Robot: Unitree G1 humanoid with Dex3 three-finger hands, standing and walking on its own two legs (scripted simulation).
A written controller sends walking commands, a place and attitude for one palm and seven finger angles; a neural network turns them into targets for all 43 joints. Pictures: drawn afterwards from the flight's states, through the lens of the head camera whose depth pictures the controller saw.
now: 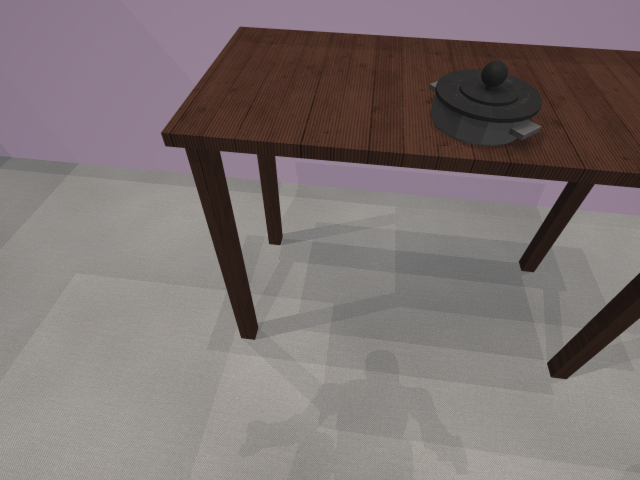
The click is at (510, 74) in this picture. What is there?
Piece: lid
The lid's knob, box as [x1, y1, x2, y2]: [481, 61, 507, 86]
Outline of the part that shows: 500,61 492,61 483,68 481,77 485,84 489,86 495,86 504,80 507,73 506,66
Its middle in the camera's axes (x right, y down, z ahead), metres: +0.31 -0.30 +0.70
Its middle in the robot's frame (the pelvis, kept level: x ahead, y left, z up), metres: +0.76 -0.27 +0.16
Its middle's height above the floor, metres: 0.94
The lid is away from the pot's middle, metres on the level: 0.00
